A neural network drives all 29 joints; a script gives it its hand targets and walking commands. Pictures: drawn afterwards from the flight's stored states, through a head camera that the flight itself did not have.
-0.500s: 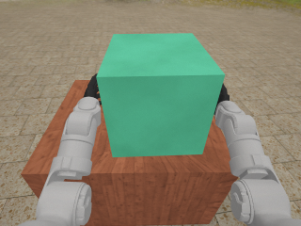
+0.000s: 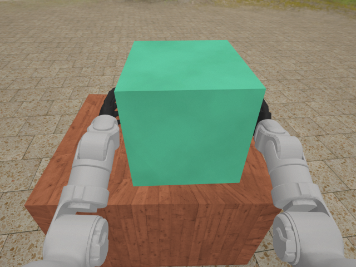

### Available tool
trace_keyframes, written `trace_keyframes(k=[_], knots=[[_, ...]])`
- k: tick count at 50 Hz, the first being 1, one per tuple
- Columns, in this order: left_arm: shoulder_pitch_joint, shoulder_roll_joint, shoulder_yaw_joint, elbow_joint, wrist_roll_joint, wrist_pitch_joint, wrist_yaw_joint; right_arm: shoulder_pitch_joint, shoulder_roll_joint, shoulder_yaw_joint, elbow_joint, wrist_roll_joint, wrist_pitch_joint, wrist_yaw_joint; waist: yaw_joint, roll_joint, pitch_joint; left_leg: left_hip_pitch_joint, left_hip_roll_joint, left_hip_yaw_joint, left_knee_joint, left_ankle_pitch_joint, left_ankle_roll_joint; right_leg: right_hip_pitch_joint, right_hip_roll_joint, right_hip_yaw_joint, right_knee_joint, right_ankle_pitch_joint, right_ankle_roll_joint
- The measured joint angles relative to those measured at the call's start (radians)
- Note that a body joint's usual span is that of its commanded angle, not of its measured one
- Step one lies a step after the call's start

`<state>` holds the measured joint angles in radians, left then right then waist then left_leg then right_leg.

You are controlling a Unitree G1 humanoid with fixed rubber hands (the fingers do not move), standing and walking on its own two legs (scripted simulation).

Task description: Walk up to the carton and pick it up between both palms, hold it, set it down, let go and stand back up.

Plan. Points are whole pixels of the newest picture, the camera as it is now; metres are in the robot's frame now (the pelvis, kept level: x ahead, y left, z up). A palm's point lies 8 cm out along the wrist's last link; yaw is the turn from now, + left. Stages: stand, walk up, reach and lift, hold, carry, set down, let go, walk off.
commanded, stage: hold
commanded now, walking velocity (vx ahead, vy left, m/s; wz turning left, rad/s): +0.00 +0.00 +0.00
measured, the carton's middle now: (183, 107) +0.45 +0.00 +0.18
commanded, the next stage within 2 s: none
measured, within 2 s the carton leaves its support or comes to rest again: neither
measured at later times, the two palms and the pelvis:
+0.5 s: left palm (108, 119) +0.37 +0.17 +0.20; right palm (261, 124) +0.37 -0.17 +0.19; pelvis +0.00 +0.00 +0.00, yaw +0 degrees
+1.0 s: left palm (108, 120) +0.37 +0.17 +0.19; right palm (260, 125) +0.37 -0.17 +0.19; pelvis +0.00 +0.00 +0.00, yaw +0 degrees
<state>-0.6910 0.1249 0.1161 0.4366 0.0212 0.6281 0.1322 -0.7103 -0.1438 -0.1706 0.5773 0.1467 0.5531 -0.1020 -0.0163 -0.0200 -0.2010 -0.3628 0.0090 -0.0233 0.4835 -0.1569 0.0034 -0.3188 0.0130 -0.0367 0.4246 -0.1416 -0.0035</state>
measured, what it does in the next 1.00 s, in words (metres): stands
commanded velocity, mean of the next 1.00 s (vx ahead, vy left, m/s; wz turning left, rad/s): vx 0.00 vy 0.00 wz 0.00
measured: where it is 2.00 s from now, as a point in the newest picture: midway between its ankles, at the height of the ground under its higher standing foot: outside the picture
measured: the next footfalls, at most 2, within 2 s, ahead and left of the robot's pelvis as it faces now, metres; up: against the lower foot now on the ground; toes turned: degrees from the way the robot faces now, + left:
none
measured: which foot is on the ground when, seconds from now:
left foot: down 0.00-1.00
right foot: down 0.00-1.00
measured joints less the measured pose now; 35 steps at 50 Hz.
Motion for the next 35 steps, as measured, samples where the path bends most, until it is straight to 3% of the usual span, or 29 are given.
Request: trace_keyframes(k=[35], knots=[[0.002,-0.001,0.001,-0.004,0.001,0.004,0.000,0.000,0.000,0.000,0.002,0.000,-0.003,0.001,0.000,0.003,0.000,0.002,0.000,-0.001,-0.001,0.000,0.000,0.002,0.000,0.000,0.000,0.000,0.000]])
